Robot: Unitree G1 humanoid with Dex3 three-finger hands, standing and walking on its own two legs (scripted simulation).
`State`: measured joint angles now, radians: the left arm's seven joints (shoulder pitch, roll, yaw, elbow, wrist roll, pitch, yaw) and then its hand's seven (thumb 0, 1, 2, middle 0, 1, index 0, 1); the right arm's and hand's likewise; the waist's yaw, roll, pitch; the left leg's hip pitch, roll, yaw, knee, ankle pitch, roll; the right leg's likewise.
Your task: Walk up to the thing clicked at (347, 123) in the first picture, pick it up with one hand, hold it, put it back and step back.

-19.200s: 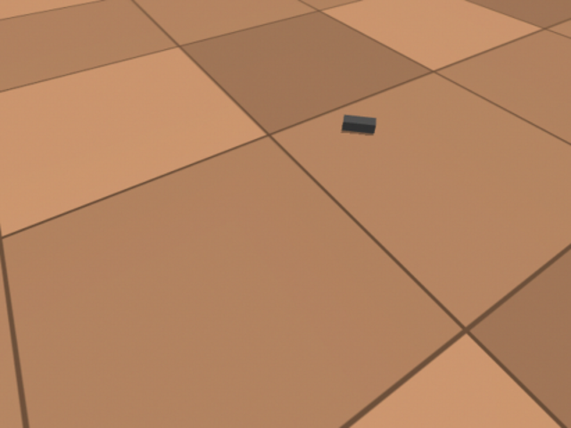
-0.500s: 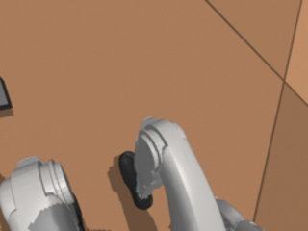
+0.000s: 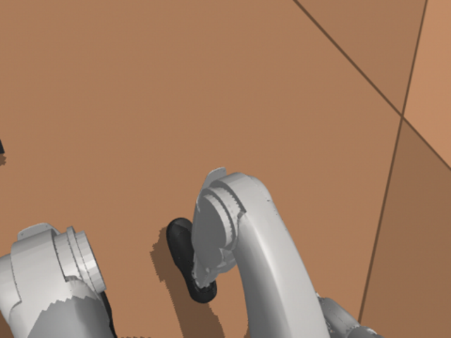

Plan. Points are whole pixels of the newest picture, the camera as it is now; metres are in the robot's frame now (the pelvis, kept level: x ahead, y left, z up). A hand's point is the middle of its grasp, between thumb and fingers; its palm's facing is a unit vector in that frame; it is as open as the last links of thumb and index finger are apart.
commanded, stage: close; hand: left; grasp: from above
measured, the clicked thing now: out of the picture +0.47 +0.33 -0.28
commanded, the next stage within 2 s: settle in 1.68 s
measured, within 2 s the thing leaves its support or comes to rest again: neither
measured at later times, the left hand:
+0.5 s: hand out of the picture +0.45 +0.33 -0.26, palm faces -0.50 -0.12 -0.86, open 13.0 cm
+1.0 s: hand out of the picture +0.45 +0.33 -0.25, palm faces -0.46 -0.12 -0.88, open 11.0 cm
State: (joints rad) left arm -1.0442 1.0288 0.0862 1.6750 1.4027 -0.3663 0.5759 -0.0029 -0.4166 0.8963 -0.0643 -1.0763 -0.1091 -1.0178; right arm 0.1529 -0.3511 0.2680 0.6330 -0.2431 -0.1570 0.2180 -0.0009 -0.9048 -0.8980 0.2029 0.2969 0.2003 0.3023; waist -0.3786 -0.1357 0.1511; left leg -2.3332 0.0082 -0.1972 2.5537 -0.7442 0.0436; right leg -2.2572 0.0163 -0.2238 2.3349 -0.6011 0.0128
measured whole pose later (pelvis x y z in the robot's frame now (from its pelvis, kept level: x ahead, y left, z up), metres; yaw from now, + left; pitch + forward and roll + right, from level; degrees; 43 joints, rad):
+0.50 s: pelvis +0.00 +0.00 +0.00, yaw +0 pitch +29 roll -15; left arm -1.09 1.06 0.11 1.73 1.33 -0.25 0.57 0.00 -0.33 0.87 -0.14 -1.04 -0.18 -0.99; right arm 0.12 -0.36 0.30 0.62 -0.23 -0.24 0.26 0.00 -0.90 -0.90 0.20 0.30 0.20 0.30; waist -0.40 -0.13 0.20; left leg -2.34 0.01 -0.20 2.55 -0.74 0.05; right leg -2.27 0.02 -0.22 2.34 -0.60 0.01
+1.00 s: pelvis +0.00 +0.00 +0.00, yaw -1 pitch +28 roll -15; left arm -1.09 1.07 0.09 1.73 1.36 -0.28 0.60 0.00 -0.07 0.78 -0.27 -1.05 -0.35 -0.96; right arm 0.14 -0.37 0.30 0.61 -0.24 -0.24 0.25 0.00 -0.90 -0.90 0.20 0.30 0.20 0.30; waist -0.40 -0.15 0.18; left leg -2.34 0.01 -0.20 2.55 -0.73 0.05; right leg -2.26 0.02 -0.22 2.32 -0.58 0.03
